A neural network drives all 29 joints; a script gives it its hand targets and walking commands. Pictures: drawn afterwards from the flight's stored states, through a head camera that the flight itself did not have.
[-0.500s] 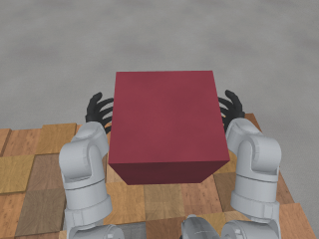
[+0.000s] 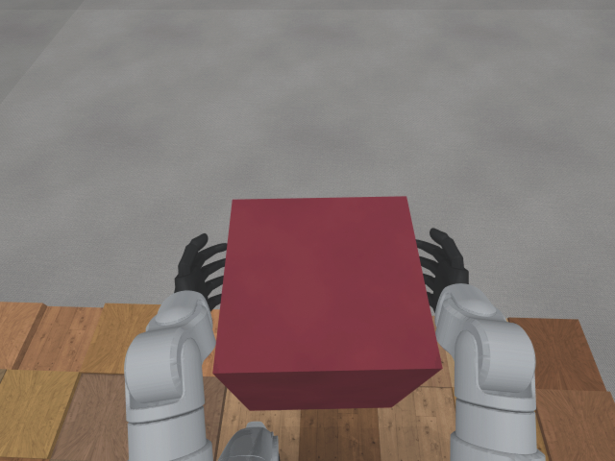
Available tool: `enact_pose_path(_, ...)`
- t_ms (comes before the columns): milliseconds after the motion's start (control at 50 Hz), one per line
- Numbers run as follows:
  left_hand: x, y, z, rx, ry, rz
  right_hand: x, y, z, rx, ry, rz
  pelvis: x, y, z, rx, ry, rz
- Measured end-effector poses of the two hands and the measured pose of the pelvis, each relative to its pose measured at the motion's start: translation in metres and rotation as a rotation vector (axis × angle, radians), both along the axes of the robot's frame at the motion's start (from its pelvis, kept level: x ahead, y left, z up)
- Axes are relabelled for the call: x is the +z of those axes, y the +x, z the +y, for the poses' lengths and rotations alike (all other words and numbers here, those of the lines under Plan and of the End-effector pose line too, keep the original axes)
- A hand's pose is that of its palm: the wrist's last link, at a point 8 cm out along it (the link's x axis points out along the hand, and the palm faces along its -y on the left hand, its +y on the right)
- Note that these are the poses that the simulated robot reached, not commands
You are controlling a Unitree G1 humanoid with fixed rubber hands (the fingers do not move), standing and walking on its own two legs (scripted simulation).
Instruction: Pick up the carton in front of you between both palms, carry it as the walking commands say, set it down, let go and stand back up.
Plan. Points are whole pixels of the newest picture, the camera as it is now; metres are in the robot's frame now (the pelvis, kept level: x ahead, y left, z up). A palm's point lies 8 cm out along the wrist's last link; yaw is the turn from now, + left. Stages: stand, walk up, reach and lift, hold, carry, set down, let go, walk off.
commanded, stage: carry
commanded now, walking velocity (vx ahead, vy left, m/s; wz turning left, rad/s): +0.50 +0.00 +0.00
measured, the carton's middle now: (320, 314) +0.30 +0.01 -0.01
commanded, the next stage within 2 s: none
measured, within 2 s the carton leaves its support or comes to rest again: neither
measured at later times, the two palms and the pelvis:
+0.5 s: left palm (236, 112) +0.59 +0.14 +0.10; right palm (429, 121) +0.57 -0.16 +0.09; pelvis +0.35 +0.01 -0.01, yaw -3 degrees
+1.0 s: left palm out of the picture +1.00 +0.20 +0.09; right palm out of the picture +0.98 -0.10 +0.10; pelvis +0.63 +0.06 -0.04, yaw -2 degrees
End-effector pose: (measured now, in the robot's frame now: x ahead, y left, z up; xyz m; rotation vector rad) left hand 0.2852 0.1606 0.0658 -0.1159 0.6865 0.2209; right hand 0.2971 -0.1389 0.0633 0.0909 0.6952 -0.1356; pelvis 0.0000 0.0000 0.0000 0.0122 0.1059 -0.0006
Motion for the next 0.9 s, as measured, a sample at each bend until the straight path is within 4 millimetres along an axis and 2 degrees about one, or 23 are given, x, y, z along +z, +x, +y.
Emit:
enact_pose_path(100,0.014,0.064,0.009,-0.047,0.016,-0.082,0.015,0.053,0.008,-0.018,-0.023,-0.083,-0.008,0.079,0.018,-0.001,0.000,-0.009)
enact_pose_path(160,0.014,0.101,0.015,-0.062,0.003,-0.106,0.019,0.086,0.015,-0.027,-0.046,-0.107,-0.017,0.129,0.028,-0.029,0.031,-0.024)
enact_pose_path(220,0.016,0.132,0.015,-0.094,0.008,-0.064,0.019,0.108,0.015,-0.054,-0.044,-0.064,-0.011,0.166,0.035,-0.052,0.020,-0.024)
enact_pose_path(300,0.025,0.174,0.006,-0.145,0.011,-0.031,0.027,0.135,0.007,-0.105,-0.041,-0.028,0.001,0.214,0.037,-0.061,-0.006,-0.026)
enact_pose_path(400,0.034,0.233,-0.004,-0.160,0.021,-0.058,0.036,0.192,-0.003,-0.119,-0.036,-0.054,0.002,0.278,0.029,-0.066,-0.011,-0.030)
enact_pose_path(460,0.033,0.273,-0.011,-0.146,0.030,-0.073,0.033,0.236,-0.011,-0.105,-0.029,-0.070,-0.004,0.322,0.018,-0.063,-0.014,-0.044)
enact_pose_path(520,0.027,0.321,-0.019,-0.131,0.048,-0.086,0.026,0.291,-0.019,-0.083,-0.021,-0.083,-0.015,0.365,0.006,-0.042,-0.039,-0.052)
enact_pose_path(580,0.022,0.365,-0.018,-0.094,0.046,-0.051,0.022,0.347,-0.019,-0.033,-0.042,-0.051,-0.014,0.392,0.000,-0.029,-0.039,-0.035)
enact_pose_path(660,0.025,0.418,-0.006,-0.032,0.032,-0.030,0.026,0.416,-0.006,-0.002,-0.009,-0.032,-0.004,0.425,0.000,-0.024,-0.043,-0.021)
enact_pose_path(800,0.042,0.538,0.014,-0.031,0.011,-0.097,0.046,0.532,0.011,-0.037,-0.041,-0.097,-0.001,0.500,0.014,-0.019,-0.053,-0.014)
enact_pose_path(860,0.044,0.596,0.023,-0.051,-0.001,-0.139,0.051,0.583,0.019,-0.062,-0.058,-0.139,-0.013,0.542,0.029,-0.020,-0.068,-0.023)
enact_pose_path(900,0.043,0.637,0.029,-0.072,-0.003,-0.183,0.052,0.617,0.025,-0.083,-0.067,-0.183,-0.031,0.571,0.041,-0.028,-0.078,-0.036)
